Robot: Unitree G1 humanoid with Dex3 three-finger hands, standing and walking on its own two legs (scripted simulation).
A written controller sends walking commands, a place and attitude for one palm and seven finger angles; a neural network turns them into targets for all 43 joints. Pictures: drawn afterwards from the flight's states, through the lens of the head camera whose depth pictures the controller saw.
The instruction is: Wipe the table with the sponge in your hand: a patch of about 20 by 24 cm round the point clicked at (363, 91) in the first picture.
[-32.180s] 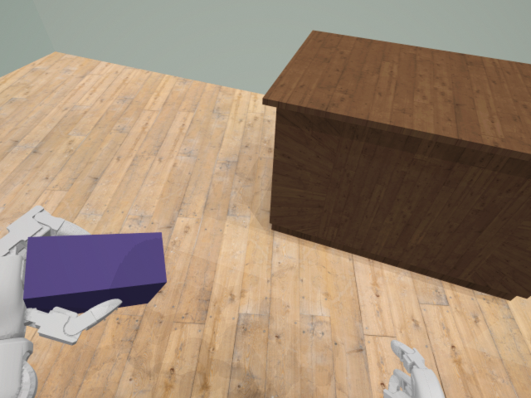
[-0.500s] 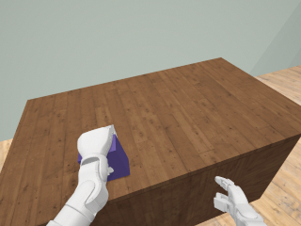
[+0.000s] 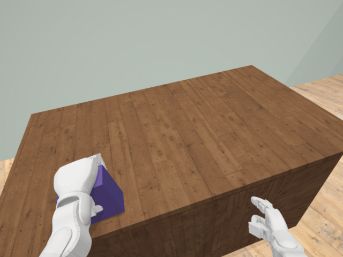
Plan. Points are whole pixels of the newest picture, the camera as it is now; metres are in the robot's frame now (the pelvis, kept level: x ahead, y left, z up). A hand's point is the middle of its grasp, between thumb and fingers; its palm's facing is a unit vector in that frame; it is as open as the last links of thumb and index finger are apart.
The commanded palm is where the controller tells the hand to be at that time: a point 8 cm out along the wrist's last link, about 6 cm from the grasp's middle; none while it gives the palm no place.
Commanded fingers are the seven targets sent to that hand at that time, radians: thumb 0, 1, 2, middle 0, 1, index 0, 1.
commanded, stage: wipe forward along the middle lane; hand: left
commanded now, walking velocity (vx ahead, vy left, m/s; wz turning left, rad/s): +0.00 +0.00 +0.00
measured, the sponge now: (97, 200) +0.24 +0.23 +0.02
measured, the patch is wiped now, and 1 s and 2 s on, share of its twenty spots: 1.00 1.00 1.00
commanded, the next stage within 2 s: slide back across to the first lane in 1.60 s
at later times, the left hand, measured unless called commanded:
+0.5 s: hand (84, 175) +0.28 +0.27 +0.07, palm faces -0.01 -0.06 -1.00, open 10.1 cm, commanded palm +0.25 +0.27 +0.10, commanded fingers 0.00 0.10 1.30 -1.20 -1.60 -1.20 -1.60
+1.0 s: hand (83, 162) +0.32 +0.29 +0.07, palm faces -0.04 -0.04 -1.00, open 10.1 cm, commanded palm +0.30 +0.30 +0.10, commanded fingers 0.00 0.10 1.30 -1.20 -1.60 -1.20 -1.60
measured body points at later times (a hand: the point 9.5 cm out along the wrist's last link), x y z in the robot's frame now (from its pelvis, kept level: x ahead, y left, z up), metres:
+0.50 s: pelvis -0.02 +0.00 +0.00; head -0.05 -0.04 +0.45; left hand +0.27 +0.27 +0.12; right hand +0.20 -0.21 -0.10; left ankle +0.03 +0.15 -0.73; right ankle -0.02 -0.07 -0.73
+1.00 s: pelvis -0.02 +0.02 +0.00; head -0.03 -0.01 +0.45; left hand +0.32 +0.29 +0.12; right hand +0.17 -0.22 -0.11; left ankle +0.03 +0.15 -0.73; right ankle -0.02 -0.07 -0.73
